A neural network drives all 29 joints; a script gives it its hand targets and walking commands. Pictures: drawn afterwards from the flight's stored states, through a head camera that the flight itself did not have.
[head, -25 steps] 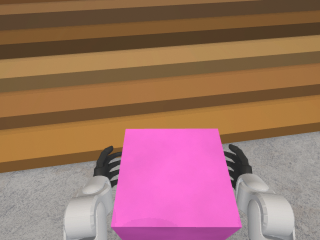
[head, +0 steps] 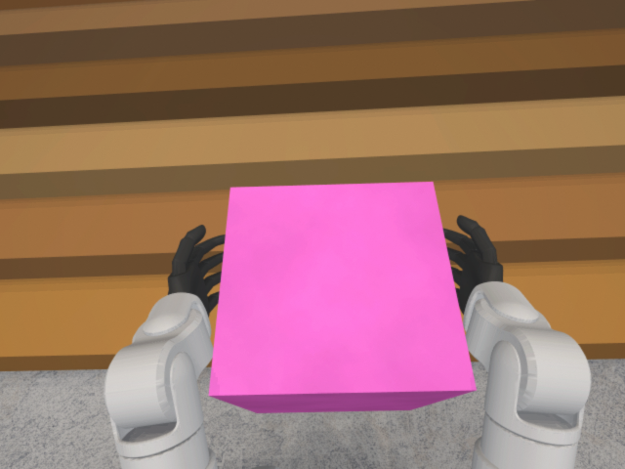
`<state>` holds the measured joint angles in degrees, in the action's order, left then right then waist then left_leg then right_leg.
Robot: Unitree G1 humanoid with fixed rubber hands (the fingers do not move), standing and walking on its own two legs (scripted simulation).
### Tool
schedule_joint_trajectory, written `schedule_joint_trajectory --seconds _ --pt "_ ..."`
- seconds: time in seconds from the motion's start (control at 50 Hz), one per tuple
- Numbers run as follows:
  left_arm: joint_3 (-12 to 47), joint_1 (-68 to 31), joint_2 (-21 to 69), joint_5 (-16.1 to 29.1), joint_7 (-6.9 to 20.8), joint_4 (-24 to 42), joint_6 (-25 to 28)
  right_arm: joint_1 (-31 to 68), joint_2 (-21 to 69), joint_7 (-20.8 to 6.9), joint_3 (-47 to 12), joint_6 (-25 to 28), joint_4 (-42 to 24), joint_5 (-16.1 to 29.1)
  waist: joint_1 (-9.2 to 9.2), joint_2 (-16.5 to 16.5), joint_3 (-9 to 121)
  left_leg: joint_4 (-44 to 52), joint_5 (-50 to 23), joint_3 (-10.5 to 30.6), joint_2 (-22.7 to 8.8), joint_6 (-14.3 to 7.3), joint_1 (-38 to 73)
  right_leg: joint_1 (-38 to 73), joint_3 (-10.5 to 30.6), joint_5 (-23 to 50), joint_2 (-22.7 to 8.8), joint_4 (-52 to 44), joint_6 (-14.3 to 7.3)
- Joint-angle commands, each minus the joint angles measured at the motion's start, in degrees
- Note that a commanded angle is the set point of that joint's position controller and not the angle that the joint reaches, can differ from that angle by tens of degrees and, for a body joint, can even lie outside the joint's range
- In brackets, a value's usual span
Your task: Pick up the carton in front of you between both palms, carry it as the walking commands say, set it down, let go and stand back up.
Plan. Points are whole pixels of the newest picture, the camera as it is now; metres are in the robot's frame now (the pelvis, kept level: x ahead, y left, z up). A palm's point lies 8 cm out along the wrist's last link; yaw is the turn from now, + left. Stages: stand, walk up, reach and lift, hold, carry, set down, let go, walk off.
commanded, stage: carry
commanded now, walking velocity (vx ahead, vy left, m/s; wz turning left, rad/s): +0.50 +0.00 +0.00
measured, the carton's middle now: (332, 313) +0.30 +0.01 +0.06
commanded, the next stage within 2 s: none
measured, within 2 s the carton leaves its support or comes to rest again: neither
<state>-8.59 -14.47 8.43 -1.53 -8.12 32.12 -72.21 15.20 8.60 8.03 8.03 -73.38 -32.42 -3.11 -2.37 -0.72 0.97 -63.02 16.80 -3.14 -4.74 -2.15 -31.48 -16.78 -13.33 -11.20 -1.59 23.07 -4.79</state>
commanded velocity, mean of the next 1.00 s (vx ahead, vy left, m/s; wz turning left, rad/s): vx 0.50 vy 0.00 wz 0.00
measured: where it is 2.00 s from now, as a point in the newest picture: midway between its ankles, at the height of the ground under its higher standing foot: (353, 141)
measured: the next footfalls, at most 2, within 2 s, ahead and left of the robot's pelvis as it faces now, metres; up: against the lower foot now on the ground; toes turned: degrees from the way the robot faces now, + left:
left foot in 0.28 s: +0.37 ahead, +0.10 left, +0.00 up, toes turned +5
right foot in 0.78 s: +0.75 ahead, -0.08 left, +0.13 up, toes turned -6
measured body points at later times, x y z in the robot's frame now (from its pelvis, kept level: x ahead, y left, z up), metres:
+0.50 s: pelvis +0.32 +0.05 -0.01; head +0.41 +0.05 +0.43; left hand +0.72 +0.16 +0.09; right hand +0.68 -0.14 +0.10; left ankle +0.33 +0.10 -0.74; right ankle +0.28 -0.08 -0.61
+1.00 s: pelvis +0.68 -0.03 +0.10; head +0.76 -0.01 +0.54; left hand +1.04 +0.17 +0.22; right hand +1.07 -0.13 +0.22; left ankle +0.64 +0.08 -0.43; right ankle +0.71 -0.07 -0.62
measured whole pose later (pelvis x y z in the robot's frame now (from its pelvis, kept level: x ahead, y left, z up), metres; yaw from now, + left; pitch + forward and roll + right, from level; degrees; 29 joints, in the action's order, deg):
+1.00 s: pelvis +0.68 -0.03 +0.10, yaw +1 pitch +4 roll +0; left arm -13.6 -37.1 4.1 2.1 -10.3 9.4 -67.0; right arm 33.9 7.6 7.7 19.0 -68.7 -16.0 -4.4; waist -8.4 1.0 -6.3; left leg -98.9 19.5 0.5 1.9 -5.3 -46.6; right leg -24.4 -10.1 -16.8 3.1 36.6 -7.7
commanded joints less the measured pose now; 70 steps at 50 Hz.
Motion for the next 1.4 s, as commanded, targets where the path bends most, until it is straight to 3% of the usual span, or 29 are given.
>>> schedule_joint_trajectory --seconds 0.0,0.18,0.24,0.26,0.28,0.3,0.36,0.5,0.6,0.66,0.68,0.7,0.74,0.76,0.78,0.8,0.88,0.94,1.0,1.1,1.14,1.2,1.22,1.24,1.26,1.28,1.3,1.34,1.38 --pt "40.5 -33.5 34.2 20.5 8.7 -0.9 -0.7 31.6 35.2 -5.9 -39.2 0.7 2.8 16.7 0.23 7.5 18.5 6.0 -3.7 -1.0 -0.6 0.6 -7.2 18.8 14.3 9.5 -14.5 -9.7 -5.3" --pt "33.1 -47.1 34.0 18.2 5.4 -15.9 -0.6 46.5 34.0 -3.4 -32.1 0.2 16.3 16.7 -0.17 9.1 11.7 29.4 -13.8 -6.2 2.5 -1.4 -2.1 19.5 6.9 22.2 -11.1 -5.6 -3.3" --pt "31.9 -52.5 35.5 17.4 4.5 -19.1 -0.1 49.8 33.9 -3.1 -29.2 1.1 20.8 16.7 7.19 4.0 21.4 34.4 -11.9 -11.7 8.7 -2.0 23.0 13.3 -0.5 32.4 -5.8 20.1 0.5" --pt "31.0 -54.9 35.5 16.8 4.1 -20.1 0.2 49.9 34.4 -3.1 -28.2 1.4 22.2 16.6 9.67 -2.3 23.9 34.5 -9.9 -1.4 1.3 -1.7 33.9 2.5 2.0 17.2 -4.7 33.4 1.9" --pt "30.0 -54.6 37.0 16.3 3.7 -22.3 0.1 53.0 32.8 -2.9 -27.2 1.7 24.0 16.4 6.21 -15.5 28.3 39.0 -13.2 29.3 -16.1 -9.7 45.0 -14.2 5.7 -14.9 3.3 47.9 4.2" --pt "28.7 -56.5 35.9 15.4 3.3 -22.5 0.4 53.9 35.8 -3.0 -28.0 2.2 24.5 18.1 7.28 -17.3 30.0 43.7 -6.7 36.7 -16.7 -13.8 46.9 -21.8 11.9 -17.8 4.0 56.9 3.2" --pt "28.8 -61.7 42.9 15.2 3.1 -21.5 2.2 64.0 44.9 -4.7 -31.5 4.2 19.6 23.4 6.33 -4.9 27.0 39.3 -20.4 23.3 -12.9 -11.8 40.7 -27.4 13.8 -11.9 -0.9 60.3 0.6" --pt "30.4 -56.7 42.8 12.0 2.6 -18.4 5.6 61.3 45.7 -5.7 -33.3 6.6 14.8 23.2 6.94 -4.3 30.0 34.2 -32.7 15.2 -10.9 -11.2 49.8 -43.7 11.2 -9.8 -2.0 61.9 0.6" --pt "31.7 -55.2 38.6 12.3 2.5 -13.7 4.8 56.9 40.6 -5.5 -34.3 5.9 12.2 22.3 11.28 -5.3 23.7 36.1 -36.3 20.7 -14.7 -14.7 61.8 -72.1 10.3 -24.4 -2.5 88.3 -1.7" --pt "31.1 -53.8 36.6 11.8 2.5 -14.4 3.9 55.8 39.5 -5.9 -34.8 5.0 12.0 23.3 8.04 -1.8 16.4 44.3 -32.8 10.0 -8.1 -10.0 47.8 -60.7 5.1 -23.4 -3.3 70.3 -1.1" --pt "31.1 -53.1 36.3 11.6 2.4 -15.1 3.5 56.1 39.7 -6.1 -34.7 4.7 12.2 23.7 5.56 -2.0 14.5 49.9 -42.5 5.2 -6.3 -8.6 35.7 -45.1 4.1 -19.1 -3.7 52.0 -1.7" --pt "31.1 -52.0 36.0 11.1 2.2 -17.1 3.2 55.7 38.5 -6.3 -34.1 4.2 13.2 23.4 2.52 -5.1 20.7 45.7 -74.7 -1.6 -2.5 -8.2 26.6 -21.6 -3.0 -8.6 3.4 45.3 -3.3" --pt "33.5 -52.6 38.2 13.5 3.0 -15.2 3.1 56.4 39.1 -6.2 -33.7 4.4 13.1 22.4 -9.66 -15.8 33.3 20.8 -98.4 -4.1 -5.5 -5.6 25.3 4.4 -3.8 2.2 8.5 32.5 -2.6" --pt "34.9 -54.8 40.1 15.1 3.8 -14.0 3.5 58.2 39.5 -6.2 -33.4 4.5 12.4 21.4 -13.49 -7.1 37.1 1.0 -76.4 -3.4 -1.2 -2.9 21.7 15.6 4.0 9.6 8.8 17.7 -3.2" --pt "36.3 -55.7 41.6 16.9 4.4 -13.4 3.9 55.1 41.3 -6.1 -33.0 4.6 13.4 19.0 -4.69 18.1 42.0 -21.8 2.0 3.2 12.7 1.7 1.6 29.6 43.3 36.6 -13.0 11.2 -13.5" --pt "38.7 -55.0 43.7 19.7 5.3 -14.6 3.9 52.6 39.2 -5.8 -30.3 4.6 15.4 17.2 -5.00 14.0 51.4 -39.2 -1.0 16.0 14.5 -0.1 1.0 33.2 57.6 38.2 -15.7 8.7 -17.3" --pt "42.4 -64.3 50.4 26.7 7.6 -12.2 5.2 53.1 38.2 -4.5 -25.8 5.6 15.6 11.0 -2.33 2.0 33.0 -41.5 -0.7 10.1 7.1 -2.5 -15.2 24.1 42.2 15.1 -12.1 6.1 -11.8" --pt "41.9 -64.5 50.3 27.0 7.8 -13.7 5.3 52.0 37.5 -4.2 -26.3 5.9 17.0 9.2 -2.77 -1.5 29.7 -36.2 1.6 6.8 3.7 -3.7 -22.3 27.3 35.1 15.8 -12.1 3.7 -11.0" --pt "39.5 -62.9 46.7 25.3 7.5 -16.0 4.1 50.7 36.3 -3.8 -26.8 5.1 19.5 9.2 -4.13 1.0 26.0 -42.9 8.8 0.2 4.6 -4.6 -33.8 30.6 31.6 27.3 -14.2 2.0 -11.9" --pt "31.4 -60.9 39.7 22.9 7.3 -22.5 0.1 55.4 33.1 -2.0 -26.3 1.2 22.6 9.9 -2.43 4.9 16.7 -44.5 10.8 -4.3 1.7 -5.5 -46.5 27.3 24.2 8.9 -10.0 -5.4 -8.8" --pt "27.6 -61.8 37.7 21.6 7.0 -25.3 -1.4 59.6 33.7 -1.0 -26.3 -0.5 23.4 11.2 -0.40 6.6 11.8 -22.0 7.8 -8.7 1.4 -4.6 -27.4 10.5 15.5 18.8 -6.8 -16.0 -8.4" --pt "22.6 -61.7 35.4 18.4 5.9 -28.8 -3.5 64.2 36.5 -0.5 -27.3 -2.3 25.8 15.4 4.70 15.3 21.5 -5.4 -4.1 -14.8 8.5 -7.3 -0.5 8.0 4.2 79.2 -6.7 -4.6 -6.6" --pt "21.4 -62.8 35.2 16.7 5.6 -29.1 -4.0 66.7 37.9 -0.7 -28.0 -2.4 26.3 17.0 9.09 16.7 26.3 -1.8 -4.5 -15.2 10.8 -6.9 3.5 14.7 2.9 95.3 -8.1 5.4 -4.9" --pt "20.2 -63.5 35.7 15.5 5.5 -28.5 -4.1 69.5 40.0 -1.1 -28.7 -2.1 26.0 18.3 12.39 11.9 30.8 11.0 -9.5 -14.8 13.0 -5.9 10.5 19.4 1.9 102.9 -6.1 22.0 -0.2" --pt "19.9 -63.7 35.8 14.1 5.1 -28.3 -3.9 68.9 43.9 -1.9 -29.5 -1.9 25.9 20.4 16.21 8.6 33.1 31.6 -17.9 -10.5 12.3 -5.4 19.7 18.1 1.2 89.0 -3.0 40.6 1.8" --pt "18.7 -61.7 37.1 12.1 5.2 -29.9 -3.8 69.5 46.2 -2.9 -30.3 -1.4 26.6 22.6 10.65 -7.5 30.6 33.3 -65.4 12.3 -3.2 -12.2 36.5 -4.7 7.7 4.5 5.7 58.9 4.8" --pt "16.2 -59.4 36.5 9.2 4.9 -32.0 -3.4 68.9 47.3 -3.3 -31.0 -0.4 28.4 24.1 10.57 -12.9 41.7 28.6 -89.7 36.4 -13.8 -24.5 50.2 -19.5 20.2 -8.8 12.8 84.9 5.9" --pt "14.4 -61.9 37.6 6.7 4.6 -29.1 -2.2 76.4 52.1 -4.1 -33.2 1.3 24.4 27.3 10.93 -2.3 36.8 30.0 -47.6 35.9 -10.5 -21.1 46.2 -32.7 24.7 -9.8 8.1 90.4 1.2" --pt "13.5 -64.5 35.7 4.3 4.0 -28.2 -0.7 82.5 55.6 -5.2 -34.7 2.5 21.5 30.7 8.12 2.6 28.0 32.6 -28.3 28.8 -9.5 -14.0 40.4 -37.3 23.1 -6.3 3.8 83.9 -1.8"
